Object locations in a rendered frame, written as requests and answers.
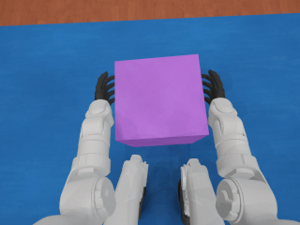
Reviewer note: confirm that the robot right foot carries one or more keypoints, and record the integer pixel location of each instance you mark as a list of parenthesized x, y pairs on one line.
[(185, 218)]

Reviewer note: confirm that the right robot forearm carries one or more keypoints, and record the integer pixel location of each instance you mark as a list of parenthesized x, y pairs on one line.
[(234, 158)]

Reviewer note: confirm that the left robot upper arm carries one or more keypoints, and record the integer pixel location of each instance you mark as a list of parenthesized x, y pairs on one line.
[(87, 201)]

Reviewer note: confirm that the carton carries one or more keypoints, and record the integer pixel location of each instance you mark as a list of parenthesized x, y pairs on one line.
[(159, 101)]

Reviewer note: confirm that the robot right shin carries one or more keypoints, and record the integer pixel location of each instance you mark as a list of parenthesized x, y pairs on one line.
[(185, 194)]

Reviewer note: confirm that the robot left hand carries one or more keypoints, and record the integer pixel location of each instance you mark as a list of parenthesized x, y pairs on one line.
[(102, 88)]

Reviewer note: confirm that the right robot upper arm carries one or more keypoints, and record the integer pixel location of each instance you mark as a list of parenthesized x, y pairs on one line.
[(248, 202)]

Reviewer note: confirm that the left robot forearm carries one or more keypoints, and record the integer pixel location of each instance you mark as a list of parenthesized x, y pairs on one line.
[(94, 144)]

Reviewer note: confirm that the robot right hand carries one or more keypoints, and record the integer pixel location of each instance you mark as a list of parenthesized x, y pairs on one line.
[(216, 86)]

